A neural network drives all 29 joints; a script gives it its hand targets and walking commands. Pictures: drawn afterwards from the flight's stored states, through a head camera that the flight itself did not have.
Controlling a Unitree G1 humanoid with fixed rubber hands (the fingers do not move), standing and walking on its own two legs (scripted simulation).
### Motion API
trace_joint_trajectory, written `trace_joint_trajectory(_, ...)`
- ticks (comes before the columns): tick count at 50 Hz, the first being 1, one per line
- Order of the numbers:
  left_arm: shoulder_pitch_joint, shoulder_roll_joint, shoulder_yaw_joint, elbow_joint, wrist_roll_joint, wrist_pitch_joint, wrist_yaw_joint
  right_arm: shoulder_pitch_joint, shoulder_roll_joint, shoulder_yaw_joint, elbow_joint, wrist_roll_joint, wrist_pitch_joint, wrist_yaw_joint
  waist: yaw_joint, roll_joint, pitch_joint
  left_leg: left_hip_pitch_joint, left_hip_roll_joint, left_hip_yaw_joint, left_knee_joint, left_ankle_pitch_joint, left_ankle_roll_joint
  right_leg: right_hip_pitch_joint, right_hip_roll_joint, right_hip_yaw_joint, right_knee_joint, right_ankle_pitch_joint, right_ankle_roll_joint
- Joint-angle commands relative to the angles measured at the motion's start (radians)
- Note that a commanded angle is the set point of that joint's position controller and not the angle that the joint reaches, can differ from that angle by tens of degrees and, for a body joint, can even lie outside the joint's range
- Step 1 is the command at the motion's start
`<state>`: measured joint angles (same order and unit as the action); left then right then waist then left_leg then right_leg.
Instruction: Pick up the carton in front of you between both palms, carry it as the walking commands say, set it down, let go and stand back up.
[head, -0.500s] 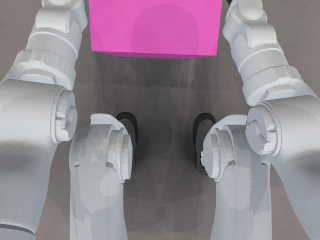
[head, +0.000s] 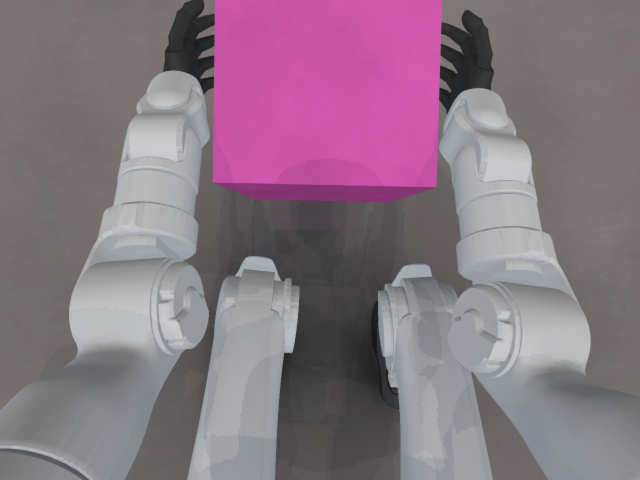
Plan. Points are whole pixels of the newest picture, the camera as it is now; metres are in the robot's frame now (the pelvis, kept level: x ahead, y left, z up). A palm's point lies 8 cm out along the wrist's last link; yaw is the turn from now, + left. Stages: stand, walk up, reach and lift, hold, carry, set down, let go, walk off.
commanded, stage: reach and lift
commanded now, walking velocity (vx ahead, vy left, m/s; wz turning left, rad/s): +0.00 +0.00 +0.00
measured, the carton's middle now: (324, 114) +0.51 +0.04 -0.15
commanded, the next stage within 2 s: none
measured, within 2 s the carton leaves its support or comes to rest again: neither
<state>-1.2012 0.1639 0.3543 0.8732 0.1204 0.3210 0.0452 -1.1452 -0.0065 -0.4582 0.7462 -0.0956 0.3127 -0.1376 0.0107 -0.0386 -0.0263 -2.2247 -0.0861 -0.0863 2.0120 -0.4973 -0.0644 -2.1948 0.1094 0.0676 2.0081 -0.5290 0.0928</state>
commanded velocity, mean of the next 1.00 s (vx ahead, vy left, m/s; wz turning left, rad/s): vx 0.00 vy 0.00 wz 0.00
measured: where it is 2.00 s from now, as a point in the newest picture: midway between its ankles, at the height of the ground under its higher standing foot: (324, 366)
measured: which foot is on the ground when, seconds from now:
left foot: down 0.00-1.00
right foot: down 0.00-1.00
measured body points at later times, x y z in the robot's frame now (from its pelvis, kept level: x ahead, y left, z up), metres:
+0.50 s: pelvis +0.03 +0.00 +0.13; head +0.25 +0.03 +0.52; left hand +0.49 +0.18 +0.06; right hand +0.50 -0.12 +0.07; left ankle +0.12 +0.13 -0.38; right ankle +0.12 -0.13 -0.38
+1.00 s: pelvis +0.09 +0.00 +0.28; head +0.20 +0.02 +0.71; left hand +0.45 +0.18 +0.23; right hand +0.46 -0.13 +0.24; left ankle +0.12 +0.13 -0.38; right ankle +0.12 -0.13 -0.38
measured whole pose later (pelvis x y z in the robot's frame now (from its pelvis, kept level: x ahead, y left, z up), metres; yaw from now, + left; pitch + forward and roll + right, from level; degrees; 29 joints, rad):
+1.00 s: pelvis +0.09 +0.00 +0.28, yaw +3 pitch +25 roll -1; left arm -0.48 -0.10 0.32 0.56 0.20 0.34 0.04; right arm -0.46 0.15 -0.38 0.53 -0.18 0.30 -0.04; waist -0.01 0.00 -0.21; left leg -1.08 -0.08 -0.14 1.05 -0.41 -0.03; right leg -1.05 0.08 0.12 1.05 -0.44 0.04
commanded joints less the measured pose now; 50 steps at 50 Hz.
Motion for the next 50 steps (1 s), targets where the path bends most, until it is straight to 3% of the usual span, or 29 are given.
trace_joint_trajectory(1,-0.603,-1.133,-0.332,-0.038,-0.07,0.026,-0.287,-0.636,1.021,0.392,0.073,-0.006,0.032,0.281,-0.052,0.086,-0.992,0.609,-0.057,0.165,-0.334,-0.011,0.035,0.526,0.07,-0.209,-0.285,0.022,-0.075)
trace_joint_trajectory(2,-0.609,-1.085,-0.305,-0.046,-0.053,0.021,-0.286,-0.584,1.014,0.377,0.135,0.001,0.036,0.295,-0.015,0.085,-0.958,0.604,-0.054,0.172,-0.333,0.0,0.035,0.478,0.06,-0.186,-0.308,0.001,-0.083)
trace_joint_trajectory(3,-0.573,-1.117,-0.285,0.016,-0.016,0.044,-0.284,-0.604,1.021,0.297,0.104,-0.069,0.046,0.302,-0.075,0.06,-0.951,0.631,-0.06,0.147,-0.373,-0.035,0.042,0.486,0.069,-0.191,-0.344,-0.018,-0.08)
trace_joint_trajectory(4,-0.503,-1.101,-0.229,0.007,0.033,0.042,-0.284,-0.624,1.029,0.306,0.121,-0.05,0.053,0.311,0.064,0.084,-0.965,0.607,-0.069,0.177,-0.378,-0.011,0.047,0.501,0.062,-0.166,-0.364,-0.028,-0.079)
trace_joint_trajectory(5,-0.538,-1.106,-0.275,-0.017,-0.01,0.035,-0.283,-0.592,1.042,0.334,0.081,-0.033,0.036,0.322,-0.05,0.064,-1.007,0.646,-0.05,0.144,-0.403,-0.018,0.031,0.568,0.068,-0.194,-0.339,0.054,-0.074)
trace_joint_trajectory(6,-0.521,-1.118,-0.307,-0.107,0.01,0.026,-0.28,-0.593,1.071,0.389,0.068,0.003,0.04,0.326,0.078,0.097,-1.063,0.658,-0.073,0.186,-0.4,0.091,0.037,0.565,0.072,-0.171,-0.366,0.116,-0.062)
trace_joint_trajectory(7,-0.489,-1.217,-0.352,-0.041,-0.039,0.03,-0.274,-0.608,1.091,0.442,-0.053,0.032,0.009,0.324,-0.051,0.147,-1.188,0.782,-0.064,0.166,-0.387,0.146,0.02,0.623,0.073,-0.179,-0.354,0.177,-0.064)
trace_joint_trajectory(8,-0.538,-1.14,-0.403,-0.202,-0.046,0.0,-0.276,-0.631,1.153,0.479,-0.041,0.051,0.032,0.323,0.064,0.081,-1.261,0.807,-0.082,0.187,-0.405,0.197,0.025,0.667,0.087,-0.165,-0.381,0.195,-0.049)
trace_joint_trajectory(9,-0.495,-1.189,-0.389,-0.116,-0.052,0.017,-0.268,-0.545,1.115,0.43,0.005,0.039,0.024,0.33,-0.024,0.118,-1.206,0.809,-0.068,0.157,-0.42,0.208,0.02,0.683,0.077,-0.176,-0.382,0.215,-0.071)
trace_joint_trajectory(11,-0.384,-1.136,-0.345,-0.071,0.02,0.022,-0.276,-0.451,1.127,0.401,0.099,-0.017,0.047,0.333,0.052,0.113,-1.03,0.761,-0.066,0.161,-0.466,0.149,0.032,0.612,0.076,-0.162,-0.436,0.118,-0.065)
trace_joint_trajectory(12,-0.35,-1.188,-0.372,-0.065,-0.011,0.035,-0.279,-0.458,1.075,0.421,-0.003,0.006,0.032,0.346,-0.022,0.095,-1.026,0.772,-0.069,0.16,-0.479,0.117,0.027,0.628,0.073,-0.167,-0.448,0.11,-0.067)
trace_joint_trajectory(14,-0.43,-1.214,-0.492,-0.247,-0.069,0.016,-0.276,-0.447,1.104,0.502,-0.064,0.04,0.027,0.36,-0.032,0.129,-1.205,0.909,-0.07,0.146,-0.503,0.223,0.009,0.686,0.082,-0.183,-0.443,0.227,-0.062)
trace_joint_trajectory(15,-0.431,-1.282,-0.524,-0.266,-0.082,0.01,-0.265,-0.528,1.186,0.583,-0.13,0.109,0.019,0.354,0.035,0.152,-1.322,0.995,-0.076,0.166,-0.472,0.276,0.02,0.783,0.09,-0.149,-0.442,0.261,-0.051)
trace_joint_trajectory(19,-0.38,-1.25,-0.559,-0.271,-0.115,0.03,-0.246,-0.42,1.114,0.644,-0.155,0.087,0.035,0.345,-0.039,0.102,-1.22,1.059,-0.075,0.14,-0.552,0.212,0.004,0.806,0.084,-0.167,-0.533,0.177,-0.065)
trace_joint_trajectory(22,-0.228,-1.242,-0.474,-0.171,-0.053,0.045,-0.265,-0.258,1.164,0.542,0.019,0.049,0.063,0.336,0.018,0.087,-1.031,0.99,-0.078,0.158,-0.612,0.144,0.029,0.851,0.073,-0.121,-0.623,0.133,-0.062)
trace_joint_trajectory(23,-0.287,-1.252,-0.524,-0.213,-0.085,0.043,-0.271,-0.317,1.149,0.599,-0.118,0.077,0.06,0.335,-0.032,0.065,-1.081,1.019,-0.072,0.146,-0.619,0.167,0.032,0.9,0.082,-0.13,-0.611,0.19,-0.058)
trace_joint_trajectory(25,-0.259,-1.282,-0.54,-0.208,-0.099,0.04,-0.256,-0.369,1.205,0.623,-0.15,0.095,0.052,0.343,0.042,0.06,-1.115,1.073,-0.087,0.14,-0.664,0.219,0.027,0.947,0.081,-0.129,-0.625,0.201,-0.047)
trace_joint_trajectory(26,-0.217,-1.33,-0.544,-0.215,-0.12,0.036,-0.256,-0.305,1.138,0.652,-0.158,0.08,0.052,0.343,-0.027,0.034,-1.167,1.153,-0.085,0.117,-0.681,0.252,0.017,0.975,0.07,-0.156,-0.65,0.231,-0.042)
trace_joint_trajectory(28,-0.17,-1.247,-0.542,-0.227,-0.092,0.027,-0.249,-0.262,1.156,0.652,-0.088,0.099,0.048,0.344,0.031,0.053,-1.098,1.179,-0.071,0.112,-0.695,0.261,0.027,0.961,0.072,-0.122,-0.67,0.222,-0.045)
trace_joint_trajectory(29,-0.142,-1.337,-0.554,-0.196,-0.097,0.026,-0.252,-0.207,1.176,0.652,-0.175,0.089,0.025,0.337,-0.066,0.05,-1.085,1.164,-0.072,0.112,-0.686,0.291,0.024,1.059,0.061,-0.1,-0.73,0.269,-0.054)
trace_joint_trajectory(30,-0.069,-1.282,-0.534,-0.183,-0.082,0.025,-0.257,-0.159,1.212,0.65,-0.09,0.071,0.05,0.34,0.017,0.003,-1.048,1.136,-0.081,0.12,-0.736,0.246,0.025,1.11,0.066,-0.093,-0.752,0.247,-0.05)
trace_joint_trajectory(31,-0.096,-1.353,-0.582,-0.214,-0.108,0.023,-0.254,-0.127,1.153,0.63,-0.099,0.046,0.045,0.342,-0.061,0.091,-1.038,1.172,-0.081,0.113,-0.76,0.254,0.022,1.081,0.062,-0.095,-0.762,0.253,-0.053)
trace_joint_trajectory(35,-0.005,-1.314,-0.561,-0.215,-0.089,0.031,-0.246,-0.026,1.191,0.605,-0.099,0.057,0.05,0.343,0.014,0.119,-0.904,1.283,-0.078,0.077,-0.891,0.241,0.031,1.18,0.07,-0.056,-0.851,0.258,-0.069)
trace_joint_trajectory(36,0.087,-1.317,-0.501,-0.156,-0.07,0.035,-0.246,-0.06,1.169,0.627,-0.101,0.021,0.062,0.344,-0.006,-0.002,-0.802,1.279,-0.075,0.064,-0.917,0.228,0.044,1.137,0.06,-0.084,-0.888,0.206,-0.055)
trace_joint_trajectory(40,0.062,-1.313,-0.57,-0.279,-0.035,0.006,-0.235,0.098,1.188,0.606,-0.094,0.005,0.034,0.352,-0.05,0.112,-0.835,1.451,-0.063,0.042,-0.977,0.322,0.029,1.233,0.054,-0.045,-0.969,0.292,-0.074)
trace_joint_trajectory(41,0.077,-1.277,-0.551,-0.215,-0.044,0.007,-0.237,0.049,1.157,0.623,-0.084,0.039,0.026,0.352,0.008,0.116,-0.751,1.449,-0.048,0.042,-1.01,0.315,0.031,1.218,0.053,-0.058,-0.963,0.261,-0.081)
trace_joint_trajectory(47,0.184,-1.327,-0.655,-0.364,-0.062,-0.021,-0.237,0.245,1.203,0.681,-0.119,0.032,0.019,0.329,-0.069,0.104,-0.768,1.61,-0.06,0.018,-1.104,0.481,0.037,1.506,0.041,-0.008,-1.117,0.485,-0.077)
trace_joint_trajectory(48,0.305,-1.309,-0.603,-0.277,-0.042,0.004,-0.235,0.228,1.147,0.679,-0.156,0.034,0.033,0.337,0.011,0.066,-0.71,1.634,-0.049,0.018,-1.153,0.424,0.041,1.485,0.031,-0.011,-1.127,0.411,-0.07)
trace_joint_trajectory(50,0.331,-1.298,-0.611,-0.283,-0.061,0.014,-0.251,0.268,1.175,0.722,-0.204,0.044,0.036,0.332,-0.041,0.016,-0.712,1.657,-0.035,0.006,-1.177,0.444,0.044,1.563,0.025,-0.019,-1.174,0.427,-0.077)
